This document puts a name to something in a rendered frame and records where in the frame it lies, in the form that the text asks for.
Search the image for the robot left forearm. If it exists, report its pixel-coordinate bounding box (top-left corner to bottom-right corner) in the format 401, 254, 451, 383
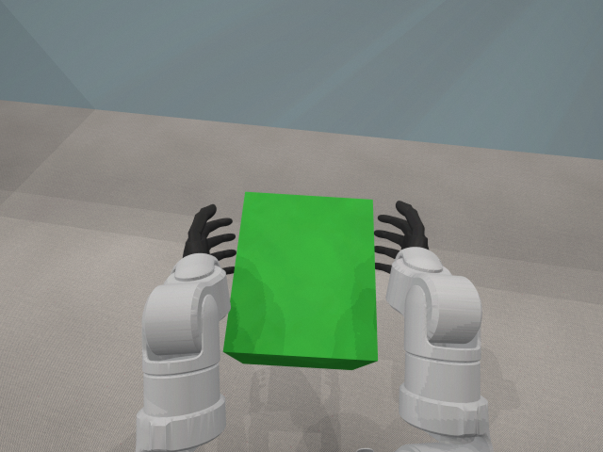
136, 253, 231, 452

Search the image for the right robot hand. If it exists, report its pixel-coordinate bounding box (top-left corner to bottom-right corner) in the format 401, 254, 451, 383
374, 201, 429, 274

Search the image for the left robot hand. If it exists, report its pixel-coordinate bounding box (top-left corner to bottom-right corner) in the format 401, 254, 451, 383
183, 204, 236, 275

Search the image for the robot right forearm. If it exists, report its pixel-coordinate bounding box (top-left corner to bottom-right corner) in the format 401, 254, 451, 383
385, 247, 494, 452

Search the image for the carton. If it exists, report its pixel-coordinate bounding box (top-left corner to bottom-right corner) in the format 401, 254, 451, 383
223, 192, 378, 370

